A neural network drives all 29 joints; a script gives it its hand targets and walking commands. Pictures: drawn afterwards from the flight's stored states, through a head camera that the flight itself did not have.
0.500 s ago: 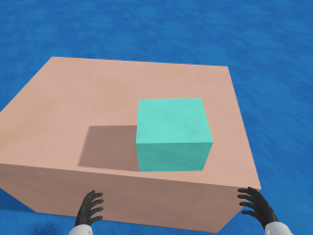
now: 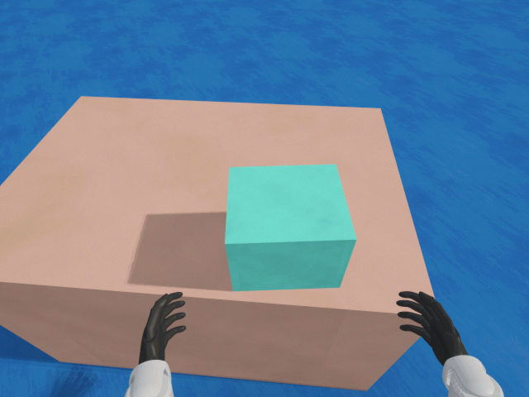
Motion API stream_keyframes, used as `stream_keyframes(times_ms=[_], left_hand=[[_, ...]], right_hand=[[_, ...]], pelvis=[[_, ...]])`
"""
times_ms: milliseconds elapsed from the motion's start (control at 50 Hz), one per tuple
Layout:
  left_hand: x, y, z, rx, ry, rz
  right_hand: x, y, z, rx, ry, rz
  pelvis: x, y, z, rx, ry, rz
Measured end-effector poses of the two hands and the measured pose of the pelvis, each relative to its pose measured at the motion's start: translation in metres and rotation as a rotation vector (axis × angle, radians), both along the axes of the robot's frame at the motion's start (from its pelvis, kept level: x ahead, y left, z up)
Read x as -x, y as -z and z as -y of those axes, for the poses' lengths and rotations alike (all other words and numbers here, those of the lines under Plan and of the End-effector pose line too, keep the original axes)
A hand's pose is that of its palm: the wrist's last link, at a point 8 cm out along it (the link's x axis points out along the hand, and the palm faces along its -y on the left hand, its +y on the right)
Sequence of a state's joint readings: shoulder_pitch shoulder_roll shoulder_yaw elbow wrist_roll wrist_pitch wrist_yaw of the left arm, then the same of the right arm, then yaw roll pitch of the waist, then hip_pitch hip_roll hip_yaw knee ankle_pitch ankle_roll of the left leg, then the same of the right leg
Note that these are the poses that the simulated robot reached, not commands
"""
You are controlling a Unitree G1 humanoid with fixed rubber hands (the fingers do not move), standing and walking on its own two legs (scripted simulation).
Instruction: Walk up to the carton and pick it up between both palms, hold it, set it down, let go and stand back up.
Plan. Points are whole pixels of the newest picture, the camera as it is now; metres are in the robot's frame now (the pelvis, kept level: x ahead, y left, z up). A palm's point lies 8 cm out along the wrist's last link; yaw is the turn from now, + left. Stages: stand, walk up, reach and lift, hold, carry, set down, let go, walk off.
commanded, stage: reach and lift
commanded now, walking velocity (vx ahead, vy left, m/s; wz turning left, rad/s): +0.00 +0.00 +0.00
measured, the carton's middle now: (284, 227) +0.45 +0.00 -0.06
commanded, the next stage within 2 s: none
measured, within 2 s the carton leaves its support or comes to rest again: neither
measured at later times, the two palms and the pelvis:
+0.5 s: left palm (168, 311) +0.25 +0.19 -0.02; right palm (428, 290) +0.29 -0.23 -0.02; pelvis -0.01 -0.01 +0.00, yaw +0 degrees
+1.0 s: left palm (163, 259) +0.32 +0.20 +0.03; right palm (413, 231) +0.37 -0.21 +0.04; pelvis -0.03 -0.01 +0.00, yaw +0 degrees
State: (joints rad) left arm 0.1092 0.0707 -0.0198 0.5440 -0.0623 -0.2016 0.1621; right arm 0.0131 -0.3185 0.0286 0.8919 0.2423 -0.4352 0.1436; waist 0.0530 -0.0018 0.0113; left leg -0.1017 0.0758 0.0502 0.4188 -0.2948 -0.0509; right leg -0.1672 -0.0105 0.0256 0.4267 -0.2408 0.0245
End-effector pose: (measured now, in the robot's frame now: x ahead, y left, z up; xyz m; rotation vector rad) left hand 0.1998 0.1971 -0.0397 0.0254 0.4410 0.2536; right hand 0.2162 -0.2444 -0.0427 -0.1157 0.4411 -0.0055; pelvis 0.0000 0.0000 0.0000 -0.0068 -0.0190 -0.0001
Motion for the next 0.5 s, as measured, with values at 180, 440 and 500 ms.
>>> stream_keyframes(times_ms=[180, 440, 500], left_hand=[[-0.016, -0.003, 0.013, 0.033, -0.003, 0.086], [-0.047, -0.011, 0.013, 0.026, 0.0, 0.11], [-0.055, -0.017, 0.01, 0.031, -0.011, 0.124]], right_hand=[[-0.022, -0.007, -0.002, -0.022, -0.021, 0.071], [-0.068, -0.019, -0.01, -0.012, -0.068, 0.111], [-0.078, -0.024, -0.01, -0.018, -0.065, 0.124]], pelvis=[[0.005, 0.003, 0.005, -0.005, 0.001, -0.037], [0.012, 0.005, 0.011, -0.005, -0.005, -0.092], [0.013, 0.005, 0.011, -0.004, -0.005, -0.112]])
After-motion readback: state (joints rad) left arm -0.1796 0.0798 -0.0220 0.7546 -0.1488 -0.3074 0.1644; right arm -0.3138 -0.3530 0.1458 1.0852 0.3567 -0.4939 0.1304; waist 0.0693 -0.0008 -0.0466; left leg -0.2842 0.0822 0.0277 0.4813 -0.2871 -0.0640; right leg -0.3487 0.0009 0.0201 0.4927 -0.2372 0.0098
